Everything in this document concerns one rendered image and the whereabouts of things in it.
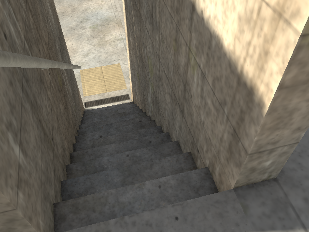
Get stairs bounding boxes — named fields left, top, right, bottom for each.
left=53, top=100, right=219, bottom=232

